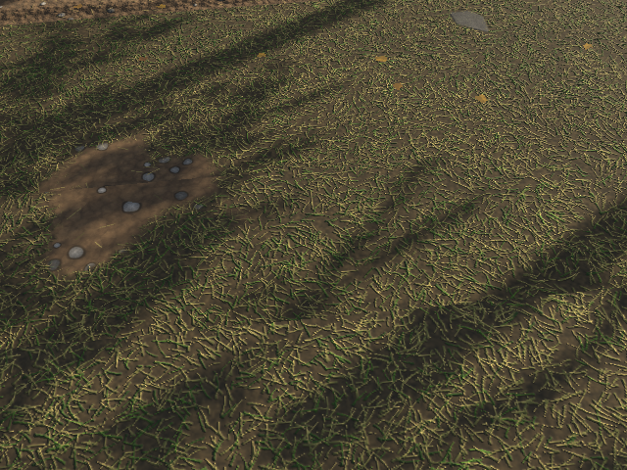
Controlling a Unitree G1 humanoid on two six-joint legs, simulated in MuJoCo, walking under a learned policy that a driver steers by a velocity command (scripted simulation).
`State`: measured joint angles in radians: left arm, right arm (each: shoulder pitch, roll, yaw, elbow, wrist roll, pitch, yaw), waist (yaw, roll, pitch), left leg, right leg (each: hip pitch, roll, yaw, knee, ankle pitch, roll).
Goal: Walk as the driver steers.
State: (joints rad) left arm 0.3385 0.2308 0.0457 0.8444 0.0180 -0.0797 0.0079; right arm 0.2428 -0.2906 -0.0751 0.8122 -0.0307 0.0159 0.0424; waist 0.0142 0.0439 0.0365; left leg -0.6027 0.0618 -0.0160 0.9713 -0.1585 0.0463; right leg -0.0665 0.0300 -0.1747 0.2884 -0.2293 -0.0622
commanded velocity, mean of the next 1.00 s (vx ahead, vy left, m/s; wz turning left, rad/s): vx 0.20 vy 0.00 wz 0.19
